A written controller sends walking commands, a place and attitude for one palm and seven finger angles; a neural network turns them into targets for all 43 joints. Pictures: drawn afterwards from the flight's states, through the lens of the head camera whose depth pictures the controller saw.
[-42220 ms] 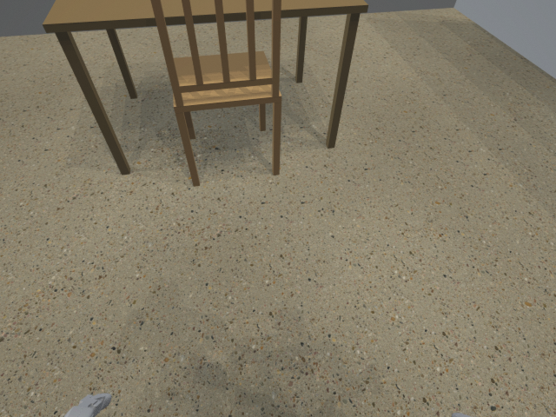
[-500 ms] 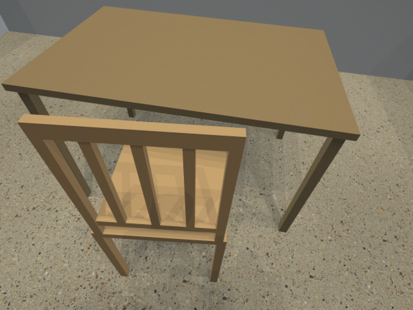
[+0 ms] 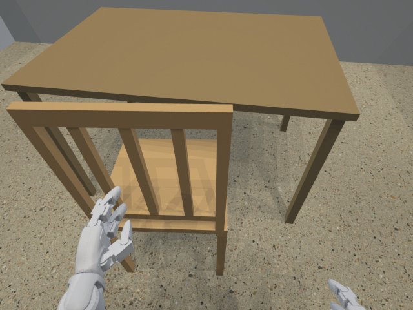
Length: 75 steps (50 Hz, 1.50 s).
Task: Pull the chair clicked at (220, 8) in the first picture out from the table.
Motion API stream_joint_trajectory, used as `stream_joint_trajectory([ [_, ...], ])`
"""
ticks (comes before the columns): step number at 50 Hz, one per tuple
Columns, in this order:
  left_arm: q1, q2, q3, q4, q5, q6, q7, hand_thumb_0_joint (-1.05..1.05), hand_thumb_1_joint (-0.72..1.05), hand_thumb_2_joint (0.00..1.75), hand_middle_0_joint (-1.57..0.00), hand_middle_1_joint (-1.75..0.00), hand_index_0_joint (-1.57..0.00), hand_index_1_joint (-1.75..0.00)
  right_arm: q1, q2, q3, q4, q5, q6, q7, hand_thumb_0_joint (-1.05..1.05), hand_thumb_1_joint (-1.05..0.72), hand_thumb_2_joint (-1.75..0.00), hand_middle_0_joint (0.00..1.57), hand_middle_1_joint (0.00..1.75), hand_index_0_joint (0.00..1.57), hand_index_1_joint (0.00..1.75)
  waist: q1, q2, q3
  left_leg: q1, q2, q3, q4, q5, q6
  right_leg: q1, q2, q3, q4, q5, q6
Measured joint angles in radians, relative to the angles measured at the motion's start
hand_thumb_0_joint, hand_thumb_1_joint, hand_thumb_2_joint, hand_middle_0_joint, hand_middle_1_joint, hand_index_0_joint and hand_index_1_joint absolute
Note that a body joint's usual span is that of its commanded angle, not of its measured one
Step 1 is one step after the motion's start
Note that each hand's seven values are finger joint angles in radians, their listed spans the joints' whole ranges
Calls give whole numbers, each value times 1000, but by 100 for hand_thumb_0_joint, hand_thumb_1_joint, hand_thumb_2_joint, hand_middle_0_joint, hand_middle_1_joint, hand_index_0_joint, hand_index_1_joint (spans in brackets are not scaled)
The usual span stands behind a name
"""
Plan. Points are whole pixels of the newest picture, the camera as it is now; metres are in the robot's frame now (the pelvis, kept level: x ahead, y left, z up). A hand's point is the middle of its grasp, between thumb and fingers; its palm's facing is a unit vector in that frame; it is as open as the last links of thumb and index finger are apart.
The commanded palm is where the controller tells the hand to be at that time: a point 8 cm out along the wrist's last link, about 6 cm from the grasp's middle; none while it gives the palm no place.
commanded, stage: raise the hand toward the chair's back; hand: left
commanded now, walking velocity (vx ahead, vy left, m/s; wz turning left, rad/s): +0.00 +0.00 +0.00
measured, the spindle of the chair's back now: (143, 177) +0.44 +0.16 -0.02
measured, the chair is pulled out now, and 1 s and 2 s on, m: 0.18 0.18 0.18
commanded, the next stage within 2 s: aim the fingers beside a spindle in 1.82 s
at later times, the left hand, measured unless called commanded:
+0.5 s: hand (143, 275) +0.21 +0.13 -0.04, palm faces -0.19 -0.98 -0.02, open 12.4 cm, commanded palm +0.17 +0.22 -0.02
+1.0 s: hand (105, 259) +0.23 +0.19 +0.01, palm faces +0.02 -1.00 -0.07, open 16.3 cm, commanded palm +0.20 +0.25 -0.01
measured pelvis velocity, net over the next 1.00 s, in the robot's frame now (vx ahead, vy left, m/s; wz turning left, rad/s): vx -0.01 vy -0.01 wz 0.01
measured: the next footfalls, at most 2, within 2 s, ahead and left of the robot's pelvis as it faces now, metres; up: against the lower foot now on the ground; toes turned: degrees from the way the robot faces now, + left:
none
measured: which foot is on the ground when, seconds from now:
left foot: down 0.00-1.00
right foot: down 0.00-1.00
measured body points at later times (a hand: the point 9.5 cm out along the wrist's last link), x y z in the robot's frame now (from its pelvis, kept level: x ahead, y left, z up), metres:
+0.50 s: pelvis -0.02 -0.05 -0.07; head +0.07 -0.06 +0.37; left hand +0.22 +0.18 -0.04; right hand +0.19 -0.25 -0.16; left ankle +0.02 +0.07 -0.71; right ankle +0.01 -0.10 -0.71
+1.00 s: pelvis -0.01 -0.01 -0.05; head +0.07 +0.00 +0.40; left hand +0.22 +0.25 +0.01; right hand +0.19 -0.25 -0.12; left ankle +0.02 +0.07 -0.71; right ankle +0.01 -0.10 -0.71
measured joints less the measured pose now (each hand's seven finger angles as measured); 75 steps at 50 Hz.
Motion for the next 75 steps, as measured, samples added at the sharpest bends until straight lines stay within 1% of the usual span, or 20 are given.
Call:
stream_joint_trajectory([
  [3,-12,-20,31,29,-19,-165,-159,2,72,81,-17,-26,-17,-26,-61,21,-16,-92,-4,14,31,2,-91,-90,20,30,20,30,4,-62,-25,-124,27,10,127,-49,-8,-129,20,6,125,-44,-24],
  [5,22,-14,50,50,-1,-214,-223,1,67,79,-17,-26,-17,-26,-86,27,-26,-161,-4,31,45,2,-91,-90,20,30,20,30,9,-90,-30,-193,40,4,205,-81,-17,-194,28,-2,197,-75,-39],
  [8,109,19,73,39,4,-186,-242,1,59,76,-17,-25,-17,-25,-120,24,-38,-245,-1,67,49,1,-91,-90,20,30,20,30,32,-104,-18,-273,52,-14,302,-118,-30,-265,35,-23,283,-115,-57],
  [11,202,52,113,-39,-22,-178,-208,1,52,73,-17,-24,-17,-24,-143,26,-42,-275,-4,72,35,1,-91,-90,20,30,19,30,66,-88,-13,-336,63,-46,373,-147,-46,-310,42,-56,333,-141,-71],
  [15,237,77,162,-161,-89,-284,-207,2,42,69,-15,-22,-15,-22,-161,39,-17,-235,-5,45,11,1,-91,-90,20,30,19,30,105,-38,-26,-404,67,-94,440,-167,-58,-348,47,-105,367,-161,-81],
  [18,156,76,149,-175,-129,-335,-293,1,35,66,-14,-21,-14,-21,-173,48,24,-197,6,23,-1,1,-90,-90,20,30,20,30,116,3,-25,-445,65,-115,473,-171,-61,-377,45,-126,389,-167,-81],
  [20,81,82,124,-139,-132,-294,-368,1,30,64,-13,-20,-13,-20,-172,62,50,-186,19,23,-9,1,-90,-90,20,30,20,30,111,18,-18,-465,66,-114,481,-169,-61,-399,45,-125,399,-166,-80],
  [23,-5,100,98,-74,-118,-133,-444,1,23,61,-13,-19,-12,-19,-152,87,75,-187,33,45,-20,1,-90,-90,20,30,20,30,83,22,2,-468,66,-99,466,-159,-62,-413,43,-111,397,-158,-79],
  [25,-13,104,109,-68,-115,-33,-439,1,19,59,-13,-18,-12,-19,-126,101,74,-189,35,64,-24,1,-90,-90,20,30,20,30,58,17,14,-450,67,-85,441,-152,-61,-404,44,-96,381,-150,-78],
  [27,17,91,138,-99,-124,12,-383,1,14,57,-13,-18,-12,-18,-92,109,56,-186,33,77,-23,1,-90,-90,20,30,20,30,40,12,17,-422,70,-74,411,-147,-60,-382,49,-84,354,-141,-77],
  [29,63,70,167,-147,-134,-1,-310,1,10,55,-12,-17,-12,-17,-54,110,29,-172,31,80,-22,1,-90,-90,20,30,20,30,35,6,12,-389,72,-63,378,-142,-57,-355,52,-72,324,-133,-73],
  [32,115,53,201,-186,-122,-81,-244,0,3,52,-12,-16,-11,-16,-12,94,-4,-142,24,80,-21,1,-90,-90,20,30,20,30,39,0,-12,-361,68,-55,341,-135,-52,-330,51,-62,290,-124,-66],
  [35,115,66,204,-145,-104,-155,-256,0,-4,49,-11,-15,-10,-15,-7,58,-16,-124,24,75,-21,1,-90,-90,20,30,20,30,40,5,-22,-372,62,-59,343,-134,-45,-336,45,-66,289,-125,-58],
  [37,98,80,184,-98,-104,-168,-296,0,-9,47,-10,-14,-9,-14,-21,34,-17,-126,29,68,-23,1,-90,-90,20,30,20,30,38,9,-15,-390,60,-60,359,-137,-39,-351,42,-68,300,-127,-55],
  [42,79,94,137,-75,-111,-133,-354,0,-21,42,-9,-12,-8,-12,-60,17,-21,-151,32,37,-35,2,-90,-90,20,30,20,30,36,5,5,-408,62,-54,382,-145,-24,-365,44,-62,310,-123,-46],
  [50,53,85,169,-145,-110,-166,-266,-1,-39,34,-7,-10,-7,-10,-86,57,5,-180,19,45,-16,1,-90,-90,20,30,20,30,53,2,-26,-369,47,-55,352,-136,-7,-319,32,-62,272,-111,-26],
  [58,29,113,138,-77,-99,-48,-335,-1,-48,31,-6,-8,-6,-8,-90,65,58,-237,23,68,-19,1,-90,-90,20,30,20,30,59,8,-7,-353,43,-54,336,-128,11,-294,29,-61,241,-93,-9],
  [66,-3,128,188,-121,-107,-123,-300,-1,-50,30,-6,-8,-6,-8,-53,52,58,-209,10,66,-11,1,-90,-90,20,30,20,30,59,2,-8,-354,37,-61,339,-131,20,-284,25,-68,227,-90,4],
  [72,-27,148,184,-62,-113,-27,-352,-1,-50,30,-6,-8,-6,-8,-41,36,53,-209,23,83,-10,1,-90,-90,20,30,20,30,41,14,-1,-348,37,-50,325,-128,30,-279,26,-56,209,-80,16],
  [75,6,144,178,-95,-115,-18,-341,-1,-50,30,-6,-8,-6,-8,-26,37,44,-214,20,74,-8,1,-90,-90,20,30,20,30,35,11,-2,-333,39,-43,306,-123,31,-268,28,-48,190,-71,19],
])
